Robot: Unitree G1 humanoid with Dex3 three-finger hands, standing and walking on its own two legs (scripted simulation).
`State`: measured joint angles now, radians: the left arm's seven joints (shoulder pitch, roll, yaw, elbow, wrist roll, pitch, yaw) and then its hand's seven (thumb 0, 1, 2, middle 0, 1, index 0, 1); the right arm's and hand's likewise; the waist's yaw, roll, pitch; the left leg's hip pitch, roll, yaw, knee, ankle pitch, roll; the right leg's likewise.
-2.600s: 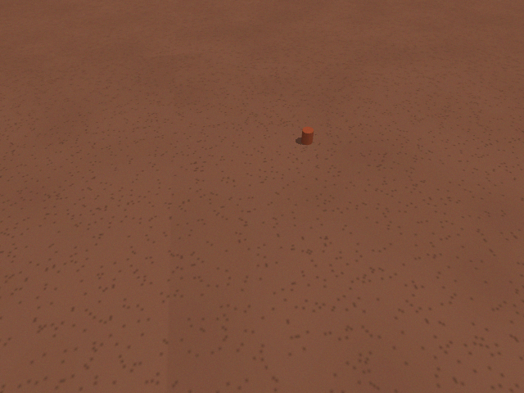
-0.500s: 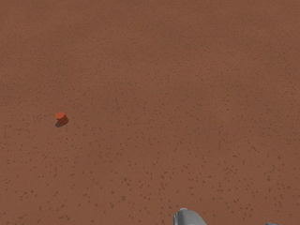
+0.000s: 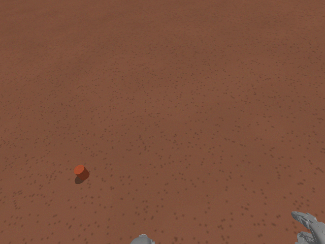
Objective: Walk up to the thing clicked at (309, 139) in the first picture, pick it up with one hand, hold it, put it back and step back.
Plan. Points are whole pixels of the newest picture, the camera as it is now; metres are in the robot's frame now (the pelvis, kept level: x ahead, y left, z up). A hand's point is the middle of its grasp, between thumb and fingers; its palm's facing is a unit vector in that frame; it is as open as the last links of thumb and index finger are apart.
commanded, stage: walk up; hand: left
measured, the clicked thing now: (81, 172) +0.72 +0.66 -0.68
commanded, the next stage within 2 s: none
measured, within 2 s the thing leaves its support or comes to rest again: neither
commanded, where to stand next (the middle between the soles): +0.26 +0.73 m, yaw -40 degrees
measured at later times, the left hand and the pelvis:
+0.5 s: hand (8, 223) +0.23 +0.48 -0.08, palm faces -0.19 -0.76 -0.63, open 7.3 cm; pelvis +0.08 +0.20 +0.01, yaw -13 degrees
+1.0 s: hand out of the picture +0.30 +0.69 -0.11, palm faces -0.38 -0.72 -0.58, open 7.4 cm; pelvis +0.12 +0.44 +0.00, yaw -23 degrees
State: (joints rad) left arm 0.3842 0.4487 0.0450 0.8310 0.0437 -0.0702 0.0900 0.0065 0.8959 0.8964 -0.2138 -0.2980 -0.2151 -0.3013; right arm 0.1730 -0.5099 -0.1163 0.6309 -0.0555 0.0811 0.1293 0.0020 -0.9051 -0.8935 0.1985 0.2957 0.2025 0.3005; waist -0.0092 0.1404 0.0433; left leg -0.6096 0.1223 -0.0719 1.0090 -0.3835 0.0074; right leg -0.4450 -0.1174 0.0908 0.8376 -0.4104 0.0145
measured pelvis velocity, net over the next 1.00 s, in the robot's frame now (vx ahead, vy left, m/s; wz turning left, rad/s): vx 0.12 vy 0.44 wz -0.41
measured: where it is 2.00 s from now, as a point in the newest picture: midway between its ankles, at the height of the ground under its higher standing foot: outside the picture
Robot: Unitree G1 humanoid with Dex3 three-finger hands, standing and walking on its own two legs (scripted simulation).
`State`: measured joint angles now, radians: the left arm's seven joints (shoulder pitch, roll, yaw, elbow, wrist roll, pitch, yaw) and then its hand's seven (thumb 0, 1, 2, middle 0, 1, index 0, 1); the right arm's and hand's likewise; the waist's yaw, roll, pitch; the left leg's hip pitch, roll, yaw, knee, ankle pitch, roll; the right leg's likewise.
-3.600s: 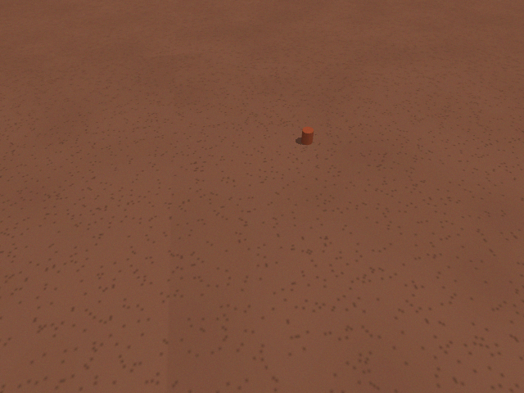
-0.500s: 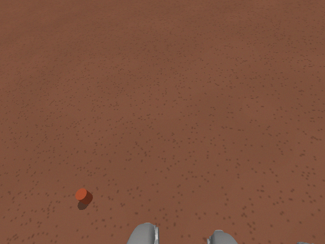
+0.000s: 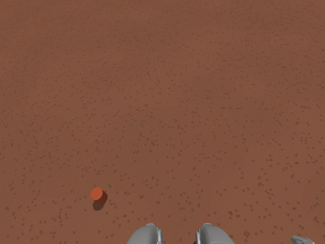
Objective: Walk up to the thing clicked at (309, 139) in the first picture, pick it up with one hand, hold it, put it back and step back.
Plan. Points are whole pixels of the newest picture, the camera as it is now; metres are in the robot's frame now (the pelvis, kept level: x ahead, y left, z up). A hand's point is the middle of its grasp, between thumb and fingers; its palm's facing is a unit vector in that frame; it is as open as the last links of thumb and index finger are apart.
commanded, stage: walk up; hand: left
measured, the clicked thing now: (99, 195) +0.46 +0.44 -0.68
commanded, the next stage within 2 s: none
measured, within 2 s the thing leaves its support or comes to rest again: neither
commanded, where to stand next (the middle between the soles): +0.02 +0.32 m, yaw -17 degrees
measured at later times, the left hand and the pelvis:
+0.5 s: hand out of the picture +0.03 +0.58 -0.10, palm faces -0.12 -0.78 -0.61, open 7.4 cm; pelvis -0.08 +0.26 +0.01, yaw -8 degrees
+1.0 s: hand out of the picture +0.06 +0.70 -0.12, palm faces -0.28 -0.86 -0.43, open 7.4 cm; pelvis -0.11 +0.44 +0.02, yaw -16 degrees
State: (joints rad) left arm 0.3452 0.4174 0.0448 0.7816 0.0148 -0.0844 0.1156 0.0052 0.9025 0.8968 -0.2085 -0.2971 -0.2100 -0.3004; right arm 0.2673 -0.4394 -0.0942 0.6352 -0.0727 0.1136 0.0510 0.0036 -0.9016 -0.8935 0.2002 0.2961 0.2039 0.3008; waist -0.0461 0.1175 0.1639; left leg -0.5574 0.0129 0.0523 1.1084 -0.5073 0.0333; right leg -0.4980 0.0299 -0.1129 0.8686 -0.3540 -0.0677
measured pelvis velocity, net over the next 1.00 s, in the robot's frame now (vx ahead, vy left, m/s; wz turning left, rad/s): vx -0.11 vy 0.44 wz -0.29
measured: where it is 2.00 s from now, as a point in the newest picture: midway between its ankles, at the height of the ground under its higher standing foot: outside the picture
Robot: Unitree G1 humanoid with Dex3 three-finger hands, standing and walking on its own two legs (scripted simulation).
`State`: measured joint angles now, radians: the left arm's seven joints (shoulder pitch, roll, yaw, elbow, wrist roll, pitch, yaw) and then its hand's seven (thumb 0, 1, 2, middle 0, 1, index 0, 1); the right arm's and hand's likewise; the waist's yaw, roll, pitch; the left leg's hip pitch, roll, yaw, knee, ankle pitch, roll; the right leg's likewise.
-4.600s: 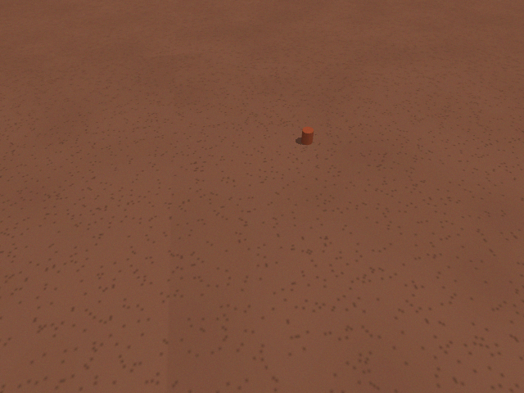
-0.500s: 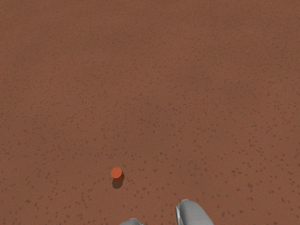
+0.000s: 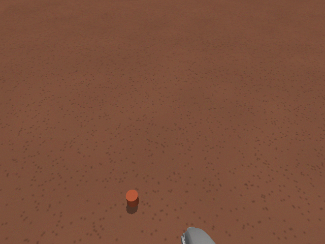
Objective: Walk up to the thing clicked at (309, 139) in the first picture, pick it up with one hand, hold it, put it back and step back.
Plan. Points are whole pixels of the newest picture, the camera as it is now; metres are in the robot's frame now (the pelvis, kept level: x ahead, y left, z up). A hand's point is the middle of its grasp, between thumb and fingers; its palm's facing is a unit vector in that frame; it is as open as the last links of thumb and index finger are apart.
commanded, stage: walk up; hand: left
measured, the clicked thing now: (132, 198) +0.54 +0.16 -0.70
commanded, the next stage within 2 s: stand in 1.76 s
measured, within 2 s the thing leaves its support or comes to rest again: neither
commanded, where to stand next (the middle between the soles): +0.15 -0.08 m, yaw +0 degrees
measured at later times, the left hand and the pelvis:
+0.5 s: hand (93, 234) +0.21 +0.19 -0.13, palm faces -0.13 -0.92 -0.36, open 7.3 cm; pelvis +0.07 -0.05 +0.01, yaw -6 degrees
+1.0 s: hand (90, 242) +0.19 +0.20 -0.13, palm faces -0.06 -0.92 -0.38, open 7.4 cm; pelvis +0.08 -0.06 +0.02, yaw -3 degrees
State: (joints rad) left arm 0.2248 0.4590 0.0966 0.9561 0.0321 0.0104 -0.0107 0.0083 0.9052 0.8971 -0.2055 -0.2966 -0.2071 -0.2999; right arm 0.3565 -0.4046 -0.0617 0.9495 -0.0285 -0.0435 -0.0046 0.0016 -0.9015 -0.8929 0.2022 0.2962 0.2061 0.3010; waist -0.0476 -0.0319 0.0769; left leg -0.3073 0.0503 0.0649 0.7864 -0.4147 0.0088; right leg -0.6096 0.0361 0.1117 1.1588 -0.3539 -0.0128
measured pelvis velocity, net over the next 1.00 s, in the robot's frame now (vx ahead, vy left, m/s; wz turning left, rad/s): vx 0.08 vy -0.06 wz -0.05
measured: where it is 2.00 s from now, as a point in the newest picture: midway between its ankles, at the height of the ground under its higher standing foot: outside the picture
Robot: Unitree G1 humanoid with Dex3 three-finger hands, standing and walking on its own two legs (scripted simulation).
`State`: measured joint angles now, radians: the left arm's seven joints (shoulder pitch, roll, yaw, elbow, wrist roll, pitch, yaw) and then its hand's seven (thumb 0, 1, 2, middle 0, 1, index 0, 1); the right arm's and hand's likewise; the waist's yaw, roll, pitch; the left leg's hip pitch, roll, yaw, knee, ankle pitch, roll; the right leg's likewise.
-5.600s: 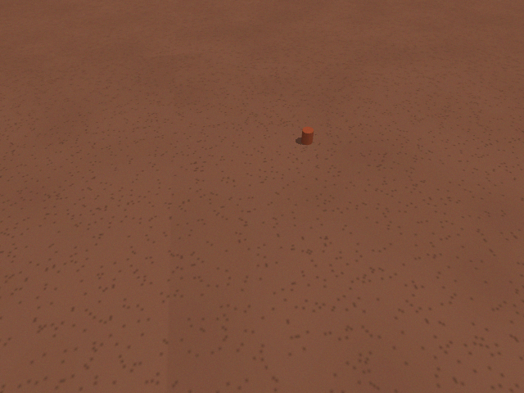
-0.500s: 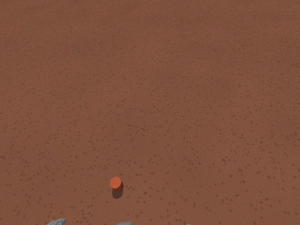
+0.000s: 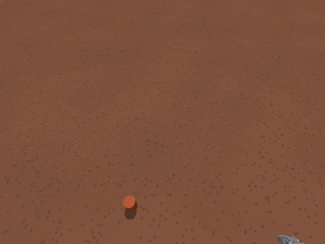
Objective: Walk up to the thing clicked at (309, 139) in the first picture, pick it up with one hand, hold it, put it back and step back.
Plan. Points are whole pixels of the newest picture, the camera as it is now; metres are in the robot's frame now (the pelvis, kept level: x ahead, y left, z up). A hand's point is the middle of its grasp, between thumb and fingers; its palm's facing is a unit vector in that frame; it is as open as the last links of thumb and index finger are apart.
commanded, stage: walk up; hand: left
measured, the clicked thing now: (130, 204) +0.44 +0.24 -0.72
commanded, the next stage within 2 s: stand in 0.76 s
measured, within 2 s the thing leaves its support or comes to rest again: neither
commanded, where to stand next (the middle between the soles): +0.07 -0.02 m, yaw +3 degrees
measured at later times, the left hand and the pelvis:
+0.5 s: hand out of the picture +0.09 +0.27 -0.14, palm faces +0.02 -0.94 -0.33, open 7.4 cm; pelvis +0.00 +0.01 +0.01, yaw +1 degrees
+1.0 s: hand out of the picture +0.08 +0.26 -0.14, palm faces +0.02 -0.94 -0.33, open 7.4 cm; pelvis +0.02 +0.01 +0.02, yaw +2 degrees
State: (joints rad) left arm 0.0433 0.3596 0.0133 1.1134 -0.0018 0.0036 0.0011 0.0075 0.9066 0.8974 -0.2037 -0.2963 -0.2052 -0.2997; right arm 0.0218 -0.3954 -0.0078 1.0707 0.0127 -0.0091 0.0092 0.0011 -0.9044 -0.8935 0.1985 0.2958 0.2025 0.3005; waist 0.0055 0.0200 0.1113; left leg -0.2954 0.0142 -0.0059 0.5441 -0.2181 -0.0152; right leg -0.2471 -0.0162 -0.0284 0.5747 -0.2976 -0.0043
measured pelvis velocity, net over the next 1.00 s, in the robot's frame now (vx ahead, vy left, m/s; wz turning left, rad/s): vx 0.02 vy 0.01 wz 0.03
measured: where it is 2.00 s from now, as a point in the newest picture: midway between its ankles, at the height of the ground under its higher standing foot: outside the picture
